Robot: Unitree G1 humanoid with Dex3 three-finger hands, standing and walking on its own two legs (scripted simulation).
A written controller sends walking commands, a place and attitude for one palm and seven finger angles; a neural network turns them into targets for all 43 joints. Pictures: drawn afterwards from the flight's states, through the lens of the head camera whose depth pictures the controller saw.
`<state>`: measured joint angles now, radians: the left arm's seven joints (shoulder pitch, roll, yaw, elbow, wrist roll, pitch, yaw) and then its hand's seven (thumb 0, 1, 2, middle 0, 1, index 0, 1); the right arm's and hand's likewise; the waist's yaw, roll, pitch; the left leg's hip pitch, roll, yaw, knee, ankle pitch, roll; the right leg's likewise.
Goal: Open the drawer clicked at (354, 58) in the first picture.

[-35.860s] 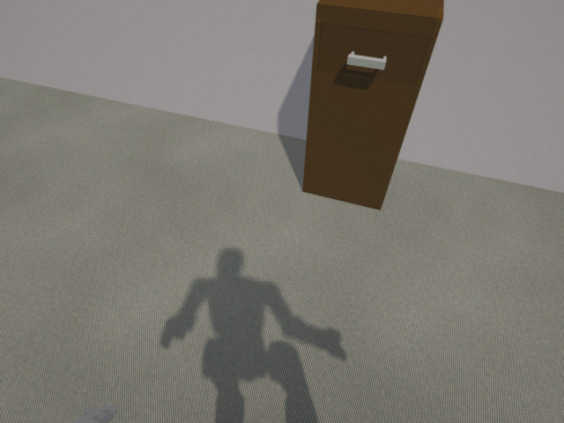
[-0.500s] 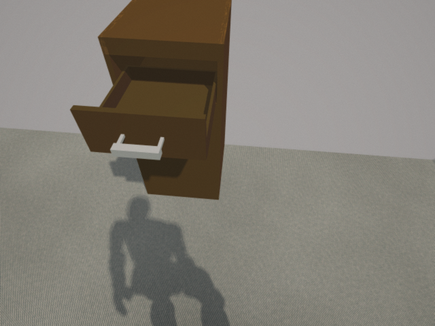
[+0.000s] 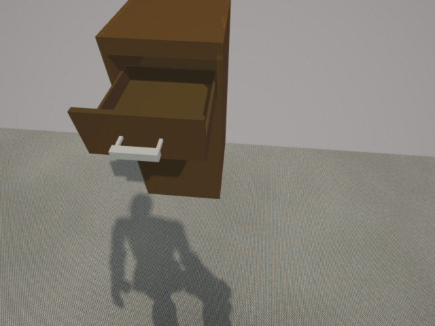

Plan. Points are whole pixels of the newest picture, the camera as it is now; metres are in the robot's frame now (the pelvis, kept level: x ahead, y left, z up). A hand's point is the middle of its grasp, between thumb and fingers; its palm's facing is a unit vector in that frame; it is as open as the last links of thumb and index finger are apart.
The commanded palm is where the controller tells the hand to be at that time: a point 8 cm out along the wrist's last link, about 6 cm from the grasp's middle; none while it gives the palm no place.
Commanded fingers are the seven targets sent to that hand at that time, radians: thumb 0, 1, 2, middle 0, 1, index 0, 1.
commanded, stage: look to check the result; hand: left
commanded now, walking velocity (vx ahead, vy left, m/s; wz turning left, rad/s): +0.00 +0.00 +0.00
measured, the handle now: (137, 147) +0.55 +0.25 -0.04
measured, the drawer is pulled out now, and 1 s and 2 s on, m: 0.30 0.30 0.30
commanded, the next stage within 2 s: stand and wait in 0.06 s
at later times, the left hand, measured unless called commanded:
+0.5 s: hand out of the picture +0.04 +0.19 -0.17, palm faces +0.01 -0.97 -0.25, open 7.4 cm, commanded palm none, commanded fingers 0.00 0.90 0.90 -0.20 -0.30 -0.20 -0.30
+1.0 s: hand out of the picture +0.05 +0.20 -0.17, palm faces +0.01 -0.96 -0.27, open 7.4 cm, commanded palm none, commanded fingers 0.00 0.90 0.90 -0.20 -0.30 -0.20 -0.30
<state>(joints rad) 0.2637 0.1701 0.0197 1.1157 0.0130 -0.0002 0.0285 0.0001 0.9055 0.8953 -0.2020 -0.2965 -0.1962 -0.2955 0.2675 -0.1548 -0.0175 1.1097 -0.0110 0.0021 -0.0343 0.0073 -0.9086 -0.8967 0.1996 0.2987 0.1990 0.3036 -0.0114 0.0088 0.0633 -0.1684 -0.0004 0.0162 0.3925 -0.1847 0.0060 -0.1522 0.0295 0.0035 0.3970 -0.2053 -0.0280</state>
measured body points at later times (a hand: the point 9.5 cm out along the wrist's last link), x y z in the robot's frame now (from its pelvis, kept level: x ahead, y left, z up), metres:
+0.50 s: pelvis +0.01 -0.01 +0.00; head +0.03 -0.01 +0.45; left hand +0.04 +0.24 -0.15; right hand +0.03 -0.25 -0.16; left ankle +0.02 +0.12 -0.74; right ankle +0.01 -0.10 -0.74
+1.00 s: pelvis +0.02 -0.01 +0.00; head +0.03 -0.02 +0.45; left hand +0.05 +0.25 -0.14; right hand +0.04 -0.27 -0.15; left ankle +0.02 +0.12 -0.74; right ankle +0.01 -0.10 -0.74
